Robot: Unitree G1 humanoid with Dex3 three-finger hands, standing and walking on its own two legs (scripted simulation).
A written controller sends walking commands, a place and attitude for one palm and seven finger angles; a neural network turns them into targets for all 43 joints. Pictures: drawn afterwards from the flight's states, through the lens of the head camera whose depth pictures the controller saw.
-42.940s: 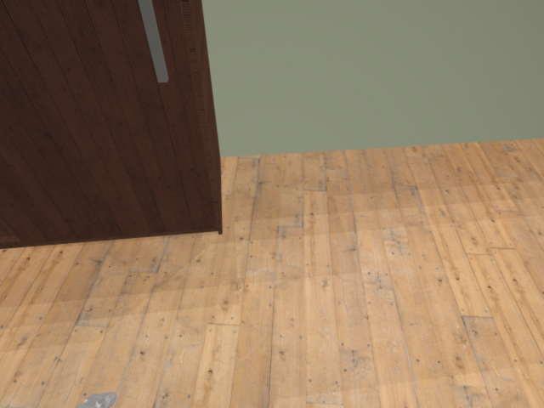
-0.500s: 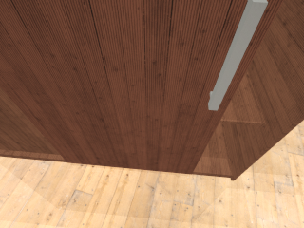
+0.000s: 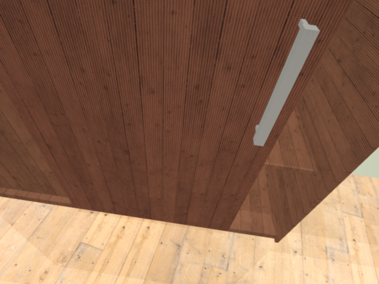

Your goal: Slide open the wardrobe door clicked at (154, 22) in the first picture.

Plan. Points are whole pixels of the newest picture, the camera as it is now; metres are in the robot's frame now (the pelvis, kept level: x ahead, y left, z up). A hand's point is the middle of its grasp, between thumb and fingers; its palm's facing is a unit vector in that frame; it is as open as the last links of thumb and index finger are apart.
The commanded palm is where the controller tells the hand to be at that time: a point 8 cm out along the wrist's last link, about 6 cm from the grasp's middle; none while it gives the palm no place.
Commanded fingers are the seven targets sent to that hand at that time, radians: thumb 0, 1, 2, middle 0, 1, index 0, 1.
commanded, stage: come to a stop and stand still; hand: right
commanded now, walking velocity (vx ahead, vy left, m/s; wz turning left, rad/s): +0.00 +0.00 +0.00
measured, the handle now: (277, 91) +0.51 -0.16 +0.18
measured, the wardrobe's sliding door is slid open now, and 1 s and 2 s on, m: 0.27 0.27 0.27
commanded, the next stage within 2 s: look again from close up in 0.70 s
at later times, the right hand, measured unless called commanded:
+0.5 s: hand out of the picture +0.04 -0.16 -0.17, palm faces +0.00 +0.98 -0.21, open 7.3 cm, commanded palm none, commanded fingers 0.00 -0.90 -0.90 0.20 0.30 0.20 0.30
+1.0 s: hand out of the picture +0.05 -0.15 -0.17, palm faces +0.01 +0.98 -0.22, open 7.4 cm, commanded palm none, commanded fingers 0.00 -0.90 -0.90 0.20 0.30 0.20 0.30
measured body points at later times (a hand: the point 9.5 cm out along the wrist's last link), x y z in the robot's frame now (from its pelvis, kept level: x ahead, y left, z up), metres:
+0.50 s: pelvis +0.02 +0.03 +0.00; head +0.02 +0.04 +0.45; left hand +0.02 +0.26 -0.16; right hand +0.04 -0.21 -0.15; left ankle +0.02 +0.12 -0.74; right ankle -0.01 -0.10 -0.74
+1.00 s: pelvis +0.03 +0.03 +0.00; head +0.04 +0.04 +0.45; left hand +0.04 +0.26 -0.16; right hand +0.05 -0.20 -0.15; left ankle +0.02 +0.12 -0.74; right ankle -0.01 -0.10 -0.74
